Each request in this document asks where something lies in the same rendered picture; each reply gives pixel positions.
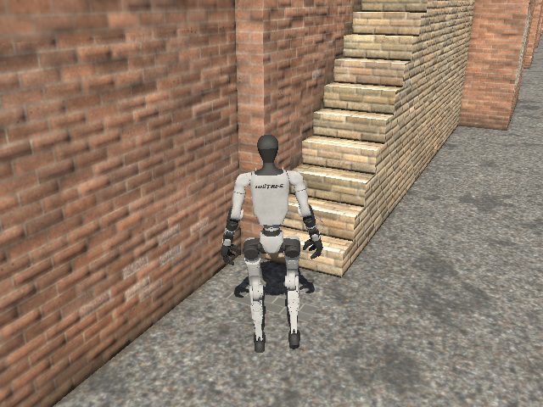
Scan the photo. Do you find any humanoid robot torso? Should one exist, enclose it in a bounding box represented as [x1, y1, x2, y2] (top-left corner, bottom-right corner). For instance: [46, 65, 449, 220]
[249, 168, 289, 254]

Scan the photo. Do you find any robot right upper arm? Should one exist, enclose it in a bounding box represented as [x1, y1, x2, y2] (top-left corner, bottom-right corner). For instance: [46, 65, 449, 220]
[287, 170, 311, 218]

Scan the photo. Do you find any right robot hand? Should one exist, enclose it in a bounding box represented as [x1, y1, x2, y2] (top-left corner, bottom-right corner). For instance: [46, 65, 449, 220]
[303, 238, 323, 259]

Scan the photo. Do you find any robot left upper arm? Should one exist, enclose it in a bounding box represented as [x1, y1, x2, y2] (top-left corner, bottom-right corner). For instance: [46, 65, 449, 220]
[230, 172, 251, 220]

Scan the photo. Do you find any robot left forearm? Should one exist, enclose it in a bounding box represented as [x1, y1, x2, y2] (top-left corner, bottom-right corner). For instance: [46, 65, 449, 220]
[222, 208, 238, 246]

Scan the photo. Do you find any robot right forearm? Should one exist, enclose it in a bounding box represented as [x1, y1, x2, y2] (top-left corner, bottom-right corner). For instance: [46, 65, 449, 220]
[303, 205, 321, 242]

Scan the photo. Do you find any left robot hand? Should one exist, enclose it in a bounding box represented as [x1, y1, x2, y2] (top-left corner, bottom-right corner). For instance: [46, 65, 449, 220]
[221, 244, 241, 265]

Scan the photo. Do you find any robot left thigh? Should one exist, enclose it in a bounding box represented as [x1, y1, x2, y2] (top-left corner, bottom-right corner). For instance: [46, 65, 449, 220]
[243, 237, 264, 300]

